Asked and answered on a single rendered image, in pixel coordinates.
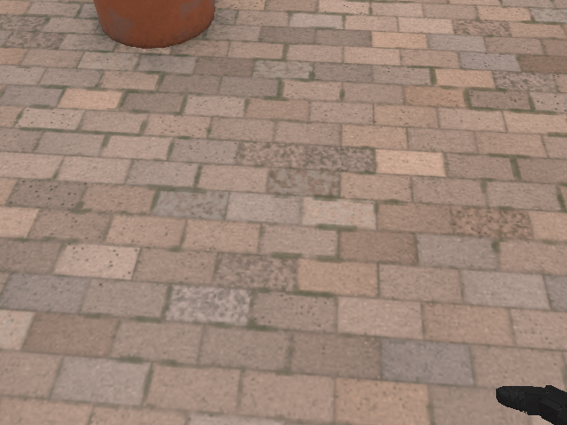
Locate robot right hand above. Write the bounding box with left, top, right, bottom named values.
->
left=496, top=385, right=567, bottom=425

